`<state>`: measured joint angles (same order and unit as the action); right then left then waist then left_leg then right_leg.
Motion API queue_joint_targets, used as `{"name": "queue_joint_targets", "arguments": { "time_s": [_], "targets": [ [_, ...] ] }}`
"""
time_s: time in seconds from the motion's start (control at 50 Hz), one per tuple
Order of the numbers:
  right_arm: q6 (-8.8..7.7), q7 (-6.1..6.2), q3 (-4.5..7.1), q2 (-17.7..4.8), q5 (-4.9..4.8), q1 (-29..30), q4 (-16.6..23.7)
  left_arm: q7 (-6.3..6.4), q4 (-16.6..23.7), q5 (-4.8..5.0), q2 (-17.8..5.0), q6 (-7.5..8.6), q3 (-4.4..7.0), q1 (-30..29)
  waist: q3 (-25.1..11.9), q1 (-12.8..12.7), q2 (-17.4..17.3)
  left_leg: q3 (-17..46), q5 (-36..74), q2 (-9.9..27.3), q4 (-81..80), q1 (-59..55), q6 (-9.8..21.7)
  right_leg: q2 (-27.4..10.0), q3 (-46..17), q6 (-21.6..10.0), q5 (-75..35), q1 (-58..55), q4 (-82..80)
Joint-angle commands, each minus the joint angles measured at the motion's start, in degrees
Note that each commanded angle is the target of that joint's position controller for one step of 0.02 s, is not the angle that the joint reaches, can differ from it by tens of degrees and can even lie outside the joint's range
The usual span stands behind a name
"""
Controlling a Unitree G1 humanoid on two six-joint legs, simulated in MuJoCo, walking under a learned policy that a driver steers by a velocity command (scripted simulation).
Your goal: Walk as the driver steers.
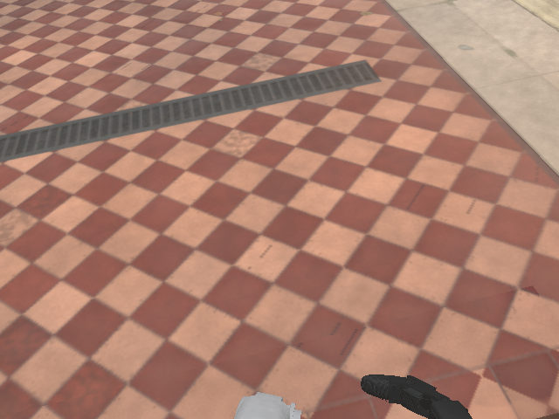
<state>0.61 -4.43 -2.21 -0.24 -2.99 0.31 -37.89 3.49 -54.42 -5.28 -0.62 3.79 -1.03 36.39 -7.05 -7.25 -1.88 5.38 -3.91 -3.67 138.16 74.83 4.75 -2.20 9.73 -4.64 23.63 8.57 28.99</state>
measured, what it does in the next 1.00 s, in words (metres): climbs, turning left: left foot 0.22 m higher, then right foot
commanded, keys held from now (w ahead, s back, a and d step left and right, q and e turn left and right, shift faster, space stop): w+q+shift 0.76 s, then w+e+shift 0.24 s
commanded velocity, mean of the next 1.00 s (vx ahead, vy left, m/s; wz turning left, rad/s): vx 1.00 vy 0.00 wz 0.71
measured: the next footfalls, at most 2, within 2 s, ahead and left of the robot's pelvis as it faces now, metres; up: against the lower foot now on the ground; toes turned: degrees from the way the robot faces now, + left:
left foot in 0.20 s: +0.12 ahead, +0.06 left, +0.22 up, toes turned +6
right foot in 0.62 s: +0.23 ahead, -0.18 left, +0.21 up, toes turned +26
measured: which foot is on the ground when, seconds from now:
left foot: up 0.00-0.18, down 0.20-0.58, up 0.60-0.80, down 0.82-1.00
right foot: down 0.00-0.22, up 0.24-0.60, down 0.62-0.86, up 0.88-1.00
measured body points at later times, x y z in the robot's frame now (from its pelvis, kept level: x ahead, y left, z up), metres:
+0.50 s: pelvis +0.18 +0.00 +0.19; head +0.18 +0.00 +0.64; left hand +0.49 +0.14 +0.31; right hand +0.19 -0.17 +0.04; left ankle +0.08 +0.06 -0.52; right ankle +0.24 -0.11 -0.26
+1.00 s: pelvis +0.43 +0.09 +0.36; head +0.40 +0.08 +0.81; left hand +0.37 +0.37 +0.25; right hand +0.68 -0.01 +0.26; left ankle +0.38 +0.16 -0.31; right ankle +0.36 -0.13 -0.10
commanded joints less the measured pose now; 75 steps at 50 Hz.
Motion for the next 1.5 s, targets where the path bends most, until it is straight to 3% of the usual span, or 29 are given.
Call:
{"name": "queue_joint_targets", "arguments": {
  "time_s": [0.02,0.1,0.14,0.22,0.24,0.26,0.3,0.34,0.5,0.56,0.58,0.6,0.62,0.66,0.68,0.74,0.78,0.84,0.86,0.88,0.92,0.94,1.06,1.14,1.26,1.36,1.4,1.42,1.5],
  "targets": [
    [-2.49,-0.74,-3.25,4.17,-0.12,27.01,13.19,0.34,-1.03,0.02,-4.81,-0.74,-0.58,-0.88,14.65,2.2,7.6,-6.43,0.78,2.29,-6.4,15.54,-0.15,-15.16,-7.72,2.88,-10.15,10.33,-25.28],
    [-1.86,0.54,-2.16,-2.57,-0.24,12.25,10.13,-1.28,-3.36,3.3,-10.29,0.29,-2.23,-11.53,2.52,12.89,7.82,-20.08,0.42,-1.48,-27.06,-24.33,6.12,-7.4,13.16,2.04,-79.6,14.31,-24.72],
    [-1.43,2.2,0.25,-8.91,2.13,-1.32,7.23,0.47,-3.22,6.8,-26.17,0.28,0.91,-11.79,-10.25,20.72,17.49,-23.57,-17.04,-3.93,-36.33,-41.6,4.17,-13.03,9.25,-1.02,-140.6,-2.82,-16.32],
    [3.07,2.69,4.77,-17.8,3.44,-24.89,1.45,1.03,15.32,7.41,-30.7,-3.19,5.0,-39.01,-5.74,28.16,10.74,-2.63,-24.63,2.26,-102.5,-48.82,7.85,-17.36,0.38,-5.8,-117.67,-18.88,25.14],
    [3.08,3.09,4.56,-16.36,4.54,-23.23,-3.27,0.56,24.06,6.37,-18.82,-2.33,2.48,-48.91,11.7,24.09,-16.98,4.24,3.16,2.1,-106.5,-53.13,11.54,1.01,-2.38,0.77,-16.17,13.73,53.58],
    [-0.53,2.65,-1.45,-3.37,9.21,-19.12,-4.07,-2.21,34.81,5.01,-7.33,1.5,-0.53,-52.35,11.98,12.04,-19.54,24.3,1.24,-2.54,-102.95,-46.66,12.7,8.13,-16.82,3.27,6.65,36.79,80.1],
    [-3.13,2.07,-2.06,-0.35,7.59,-16.47,-4.24,-8.87,38.22,1.68,-1.54,4.96,-4.28,-45.39,9.6,4.68,-4.1,28.78,0.17,0.62,-101.24,-42.88,9.83,8.36,-19.94,-0.3,7.48,48.76,94.42],
    [-3.6,2.28,-0.65,-3.62,5.09,-12.86,-2.37,-11.36,33.87,0.2,-5.77,4.35,-4.23,-34.6,9.34,0.57,7.99,24.35,-2.6,1.84,-100.33,-46.83,8.45,6.18,-16.52,2.87,3.9,52.85,93.44],
    [-6.99,5.6,2.76,-12.23,2.15,-31.19,-6.54,-4.29,42.12,-0.44,-4.15,2.64,-6.1,-57.63,2.97,11.28,6.28,30.39,27.64,6.69,-108.12,-57.18,10.23,4.66,-12.76,5.96,14.72,57.42,89.28],
    [-5.88,5.58,4.3,-14.04,2.34,-12.99,-1.01,-4.74,32.41,-0.95,-17.16,5.09,-0.53,-26.27,-16.95,-7.34,4.07,11.13,73.39,-7.89,-84.86,-33.0,-7.09,2.94,-14.48,-2.32,-0.43,-17.11,29.28],
    [-6.42,5.99,5.92,-16.97,1.89,-3.0,1.98,-5.17,24.68,3.73,-19.99,3.5,2.14,-9.11,-17.6,-14.79,10.86,9.35,32.23,-14.13,-54.31,-18.22,-11.84,-2.29,-21.63,-6.88,-23.8,-38.37,9.46],
    [-6.98,4.8,4.45,-12.56,3.29,2.56,6.08,-5.18,17.15,7.21,-18.11,0.38,3.53,-8.66,-2.89,-10.85,15.44,7.03,-17.23,-12.53,-38.36,-15.84,-6.01,-6.76,-20.72,-5.99,-33.61,-25.54,-2.88],
    [-7.27,4.38,1.67,-5.35,1.18,5.82,10.66,-4.3,12.82,5.44,-13.34,-0.85,2.54,-12.29,15.52,-4.67,10.95,3.75,-31.01,-11.17,-20.29,-13.33,-2.39,-11.42,-14.72,-4.22,-34.32,-11.56,-21.96],
    [-5.85,1.54,1.17,-1.36,-3.59,-13.0,11.95,-5.34,7.08,-2.63,-1.39,0.28,-1.03,-26.2,9.86,14.87,18.32,0.61,-47.37,-3.97,0.38,9.82,3.89,-15.61,-6.82,4.22,-95.14,-27.72,9.82],
    [-4.65,0.77,0.72,-1.5,-3.17,-17.4,9.8,-4.18,5.07,-1.85,0.78,0.12,-1.02,-24.78,1.57,13.68,13.4,0.8,-47.07,1.06,5.04,17.66,4.64,-18.57,-10.91,1.66,-78.53,-35.7,6.99],
    [-3.7,0.43,-3.42,0.17,-0.26,4.1,24.92,-2.18,2.67,5.45,-9.34,-1.81,1.8,-31.41,12.93,16.52,5.87,-2.06,-39.41,16.31,-21.36,10.7,-1.17,-19.38,-9.36,1.85,-31.88,-4.57,-22.21],
    [-4.26,0.08,-3.84,-3.38,2.78,12.48,27.6,-0.05,0.88,7.71,-15.6,-0.98,3.05,-26.87,12.07,13.25,-2.68,-17.3,-31.68,7.5,-50.93,-43.56,-0.9,-12.46,-3.3,-0.79,-67.7,32.36,-32.8],
    [-4.08,3.34,8.02,-24.08,3.66,-24.89,16.38,-0.4,3.71,10.27,-34.31,3.83,6.58,-23.41,-12.6,33.3,-3.07,-3.84,-33.62,-0.1,-65.4,-79.71,12.69,-14.12,-11.56,-3.32,-151.92,25.75,12.75],
    [-3.94,5.01,10.12,-31.07,6.12,-39.83,7.76,-1.81,8.49,9.37,-33.95,3.84,7.09,-27.53,-22.53,35.79,-21.99,29.89,-38.78,12.1,-90.65,-89.46,20.34,-0.79,-15.28,-0.88,-105.46,31.18,47.0],
    [-3.79,5.91,7.3,-26.99,6.76,-32.47,6.03,-4.69,4.44,4.69,-30.13,5.08,6.2,-25.58,-28.72,27.06,-33.38,50.45,-35.96,18.38,-113.93,-84.22,20.67,9.68,-17.95,-2.42,-29.96,25.31,74.97],
    [-5.96,5.23,5.51,-17.49,2.13,-26.79,0.77,-5.43,14.41,4.96,-17.62,5.47,4.58,-35.64,-6.06,20.65,-10.53,42.49,-36.18,18.83,-108.78,-71.4,13.3,7.98,-21.75,-3.9,-11.23,39.59,84.96],
    [-8.62,3.93,4.88,-14.34,1.48,-25.14,-2.97,-5.66,18.23,5.26,-12.26,4.82,3.23,-37.16,3.23,16.69,2.72,33.44,-33.83,17.71,-105.49,-63.44,10.2,5.47,-21.52,-6.65,-10.85,42.02,81.35],
    [-8.59,1.2,2.29,-5.65,3.36,-19.9,-9.11,-7.15,18.41,8.83,-7.46,0.25,0.8,-23.42,8.04,4.55,6.77,2.74,-12.99,18.0,-114.43,-61.32,2.14,1.28,-21.03,-7.8,-12.98,50.21,76.47],
    [-8.6,4.55,3.56,-14.05,4.83,-16.41,-9.3,-7.37,22.74,6.18,-11.18,-1.42,1.34,-31.61,11.21,4.31,-0.49,-12.9,-9.24,15.72,-130.57,-54.62,0.47,-2.68,-11.31,-1.87,-23.15,45.05,52.49],
    [-9.13,5.51,5.42,-21.88,4.45,-16.02,-8.97,-8.59,23.47,8.51,-15.61,-1.37,4.02,-36.8,8.89,5.66,-1.98,-21.61,8.55,16.2,-134.92,-72.39,0.15,-3.12,-2.41,-3.39,-30.07,28.19,23.12],
    [-3.84,4.82,8.53,-26.99,3.48,-11.97,-5.95,-6.32,17.61,9.0,-25.1,-4.16,8.95,-14.68,3.26,-5.0,-13.17,-22.08,60.24,19.63,-103.86,-85.86,-0.23,3.63,1.86,-6.75,-13.28,8.68,14.35],
    [-5.05,5.05,5.93,-15.99,3.61,-5.36,-3.48,-5.9,9.0,5.98,-24.74,-4.42,9.55,-1.11,8.38,-6.45,6.89,-17.17,0.67,7.32,-59.71,-53.6,-3.85,2.17,-11.71,-10.31,-16.74,-13.54,9.6],
    [-7.79,4.17,3.54,-7.2,2.68,-15.8,1.76,-6.61,13.05,4.62,-23.65,-2.05,7.76,-9.68,1.37,8.15,25.33,-5.5,-26.47,-2.69,-39.94,-31.34,-5.17,-4.16,-44.04,-21.17,5.51,-23.45,-2.3],
    [-12.0,4.29,3.97,-15.88,2.34,-3.24,7.97,-8.2,15.62,5.57,-18.19,2.19,5.64,-13.09,4.45,8.26,-4.32,3.47,-9.83,5.84,-45.71,-30.88,-0.81,-7.36,-50.42,-15.68,10.42,0.28,-15.47]
  ]
}}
